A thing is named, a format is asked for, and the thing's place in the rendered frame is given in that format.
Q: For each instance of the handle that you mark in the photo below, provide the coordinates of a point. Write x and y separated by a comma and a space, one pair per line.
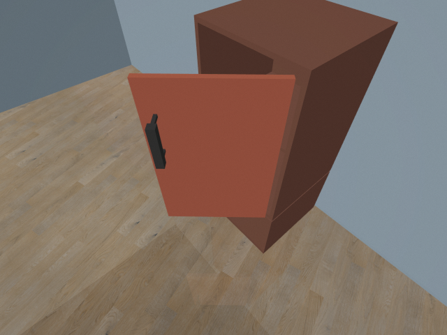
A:
153, 137

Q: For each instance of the cupboard door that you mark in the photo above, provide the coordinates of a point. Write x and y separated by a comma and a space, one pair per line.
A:
222, 134

